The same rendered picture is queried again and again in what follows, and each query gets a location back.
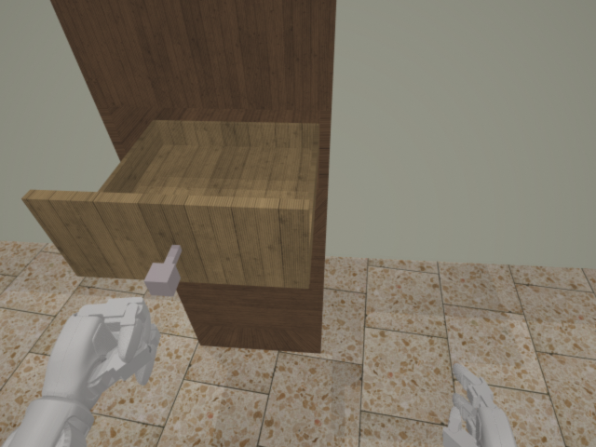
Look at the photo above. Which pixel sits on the cabinet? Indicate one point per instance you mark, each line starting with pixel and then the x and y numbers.
pixel 218 60

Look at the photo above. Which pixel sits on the robot right hand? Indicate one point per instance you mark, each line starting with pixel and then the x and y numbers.
pixel 487 425

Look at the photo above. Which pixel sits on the robot left forearm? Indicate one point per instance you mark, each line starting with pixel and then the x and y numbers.
pixel 52 422

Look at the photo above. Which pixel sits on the robot left hand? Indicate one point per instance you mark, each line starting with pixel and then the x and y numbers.
pixel 119 331

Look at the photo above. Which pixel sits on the drawer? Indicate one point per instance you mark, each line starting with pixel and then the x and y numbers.
pixel 238 197

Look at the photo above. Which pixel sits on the handle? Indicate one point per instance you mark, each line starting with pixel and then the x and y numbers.
pixel 163 279

